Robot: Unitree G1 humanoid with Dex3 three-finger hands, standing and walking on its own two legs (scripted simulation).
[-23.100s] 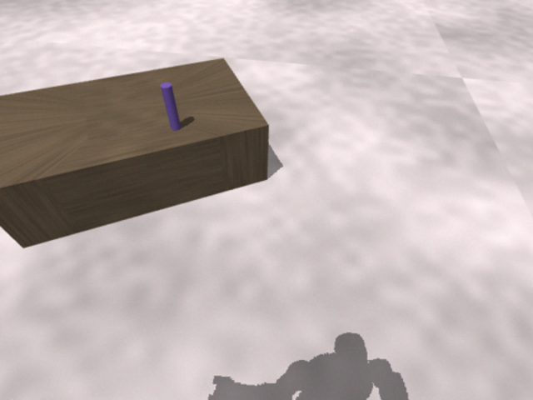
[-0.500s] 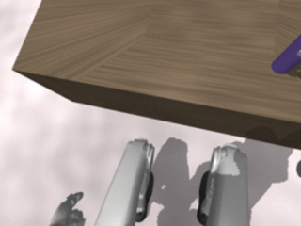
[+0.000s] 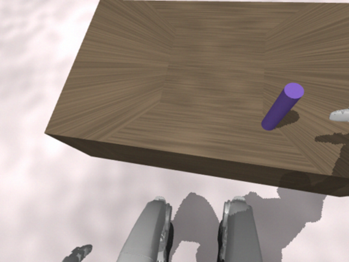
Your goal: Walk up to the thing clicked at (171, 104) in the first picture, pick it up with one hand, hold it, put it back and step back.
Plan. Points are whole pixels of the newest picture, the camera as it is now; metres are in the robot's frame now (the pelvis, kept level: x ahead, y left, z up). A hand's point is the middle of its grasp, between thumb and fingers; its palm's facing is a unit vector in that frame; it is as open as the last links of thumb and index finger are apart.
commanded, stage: home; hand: right
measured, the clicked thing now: (279, 110) +0.50 -0.24 -0.15
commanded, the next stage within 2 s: none
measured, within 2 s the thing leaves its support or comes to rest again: neither
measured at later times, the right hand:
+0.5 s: hand (346, 179) +0.29 -0.27 +0.03, palm faces +0.25 +0.91 -0.33, open 17.5 cm
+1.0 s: hand (308, 241) +0.19 -0.18 +0.06, palm faces +0.24 +0.93 -0.27, open 17.5 cm
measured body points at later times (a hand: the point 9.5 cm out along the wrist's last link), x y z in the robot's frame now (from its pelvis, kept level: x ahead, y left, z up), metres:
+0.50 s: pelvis +0.05 -0.02 +0.12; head +0.10 -0.04 +0.56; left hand +0.19 +0.22 +0.01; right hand +0.27 -0.32 +0.05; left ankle +0.03 +0.14 -0.58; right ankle +0.06 -0.13 -0.58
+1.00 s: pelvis +0.04 +0.02 +0.12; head +0.06 +0.01 +0.57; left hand +0.24 +0.24 +0.05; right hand +0.18 -0.23 +0.08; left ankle +0.03 +0.14 -0.58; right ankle +0.06 -0.13 -0.58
